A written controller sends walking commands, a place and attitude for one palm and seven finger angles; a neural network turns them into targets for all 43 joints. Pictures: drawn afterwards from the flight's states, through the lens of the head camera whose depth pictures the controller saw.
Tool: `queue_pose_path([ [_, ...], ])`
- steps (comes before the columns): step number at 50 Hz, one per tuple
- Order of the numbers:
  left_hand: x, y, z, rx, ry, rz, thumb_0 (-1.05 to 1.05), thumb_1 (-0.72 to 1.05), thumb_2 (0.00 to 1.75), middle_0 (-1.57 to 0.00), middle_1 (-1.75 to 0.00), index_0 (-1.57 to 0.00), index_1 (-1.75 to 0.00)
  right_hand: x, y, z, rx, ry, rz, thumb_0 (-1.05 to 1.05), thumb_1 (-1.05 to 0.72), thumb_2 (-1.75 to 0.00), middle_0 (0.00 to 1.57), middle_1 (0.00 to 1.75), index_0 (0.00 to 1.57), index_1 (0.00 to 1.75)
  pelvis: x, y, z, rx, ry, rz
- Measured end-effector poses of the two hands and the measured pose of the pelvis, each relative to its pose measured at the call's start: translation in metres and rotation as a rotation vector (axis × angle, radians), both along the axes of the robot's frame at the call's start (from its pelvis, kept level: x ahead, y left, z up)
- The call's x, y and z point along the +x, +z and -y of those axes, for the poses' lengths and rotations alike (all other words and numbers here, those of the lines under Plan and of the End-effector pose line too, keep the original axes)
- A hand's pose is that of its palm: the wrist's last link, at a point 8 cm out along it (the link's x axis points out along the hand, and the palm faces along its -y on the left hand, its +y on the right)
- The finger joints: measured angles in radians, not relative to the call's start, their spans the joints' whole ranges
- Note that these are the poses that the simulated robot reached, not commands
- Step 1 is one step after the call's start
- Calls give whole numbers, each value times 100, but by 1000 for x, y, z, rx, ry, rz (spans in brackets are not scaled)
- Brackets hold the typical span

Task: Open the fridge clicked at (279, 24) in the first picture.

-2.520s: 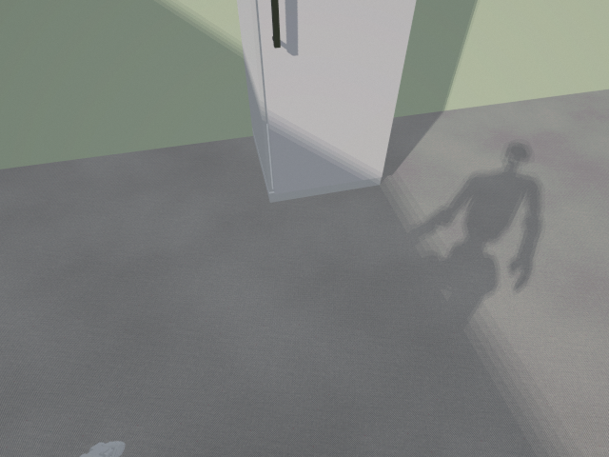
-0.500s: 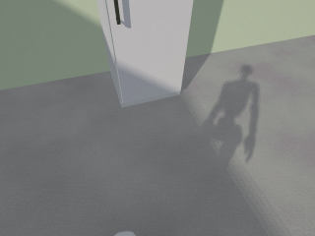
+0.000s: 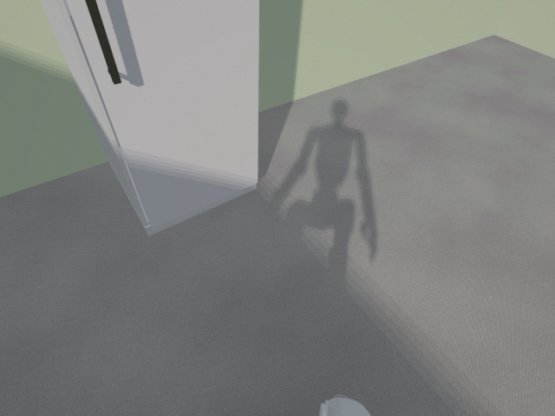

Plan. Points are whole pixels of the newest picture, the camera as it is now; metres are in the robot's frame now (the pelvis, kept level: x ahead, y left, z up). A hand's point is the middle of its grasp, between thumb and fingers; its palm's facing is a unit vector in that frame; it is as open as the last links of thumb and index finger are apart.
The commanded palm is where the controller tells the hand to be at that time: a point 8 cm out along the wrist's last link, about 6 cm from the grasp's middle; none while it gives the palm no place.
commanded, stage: walk to a spot facing it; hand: left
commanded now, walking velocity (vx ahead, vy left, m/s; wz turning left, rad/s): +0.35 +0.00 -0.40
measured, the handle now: (100, 34) +0.92 +0.51 +0.12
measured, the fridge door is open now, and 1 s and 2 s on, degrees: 0 0 0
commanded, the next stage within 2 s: turn to face it in 0.66 s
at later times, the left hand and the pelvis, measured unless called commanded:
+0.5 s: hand (226, 320) +0.32 +0.12 -0.16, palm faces -0.13 -0.96 -0.23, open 7.1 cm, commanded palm none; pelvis +0.21 -0.06 +0.00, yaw -10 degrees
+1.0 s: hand (229, 262) +0.46 +0.13 -0.18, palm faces -0.12 -0.98 -0.18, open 7.3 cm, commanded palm none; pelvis +0.39 -0.04 +0.00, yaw -9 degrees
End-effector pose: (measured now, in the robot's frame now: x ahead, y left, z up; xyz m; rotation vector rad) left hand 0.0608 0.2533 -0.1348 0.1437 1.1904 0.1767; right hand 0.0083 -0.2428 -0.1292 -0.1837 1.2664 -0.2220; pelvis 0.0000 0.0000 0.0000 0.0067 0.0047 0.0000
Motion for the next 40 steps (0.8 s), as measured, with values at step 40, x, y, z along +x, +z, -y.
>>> queue_pose_path([
  [40, 273, -34, 51, -39, -148, -299, 0, 91, 90, -19, -30, -20, -30, 380, 5, 44, -34, -99, 217, 1, -92, -90, 20, 30, 20, 30, 341, -15, 32, -30, -238, 35],
])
